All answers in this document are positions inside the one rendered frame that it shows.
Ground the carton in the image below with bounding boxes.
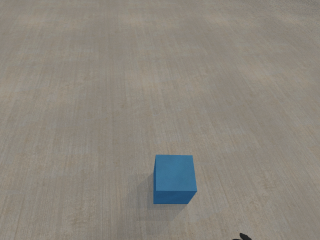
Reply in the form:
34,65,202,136
153,154,197,204

